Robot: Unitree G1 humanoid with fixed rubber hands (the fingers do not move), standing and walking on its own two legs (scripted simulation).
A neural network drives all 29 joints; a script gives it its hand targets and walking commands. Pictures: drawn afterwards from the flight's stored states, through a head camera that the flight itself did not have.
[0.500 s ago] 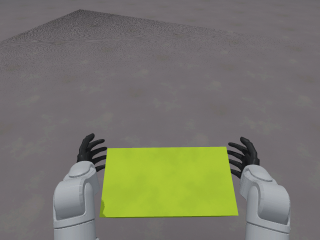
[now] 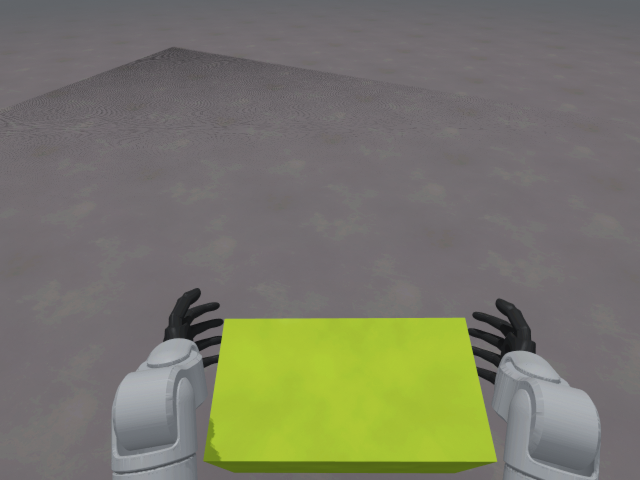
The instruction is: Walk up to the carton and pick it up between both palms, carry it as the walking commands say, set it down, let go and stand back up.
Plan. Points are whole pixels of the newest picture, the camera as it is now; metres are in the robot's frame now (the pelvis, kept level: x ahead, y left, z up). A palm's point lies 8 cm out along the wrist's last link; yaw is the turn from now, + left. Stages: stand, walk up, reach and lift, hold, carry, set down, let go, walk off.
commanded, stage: carry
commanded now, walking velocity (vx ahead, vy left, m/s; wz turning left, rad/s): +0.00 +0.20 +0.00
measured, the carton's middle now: (344, 399) +0.24 -0.01 +0.01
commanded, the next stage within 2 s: none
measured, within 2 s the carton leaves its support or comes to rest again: neither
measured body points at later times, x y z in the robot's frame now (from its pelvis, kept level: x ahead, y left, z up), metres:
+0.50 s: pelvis -0.02 +0.01 +0.01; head -0.07 -0.01 +0.46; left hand +0.24 +0.17 +0.11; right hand +0.22 -0.20 +0.11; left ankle +0.05 +0.11 -0.72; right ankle +0.00 -0.10 -0.72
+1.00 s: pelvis -0.02 +0.02 +0.02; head -0.06 +0.02 +0.46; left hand +0.23 +0.20 +0.10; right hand +0.22 -0.17 +0.10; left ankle +0.05 +0.11 -0.72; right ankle +0.00 -0.11 -0.72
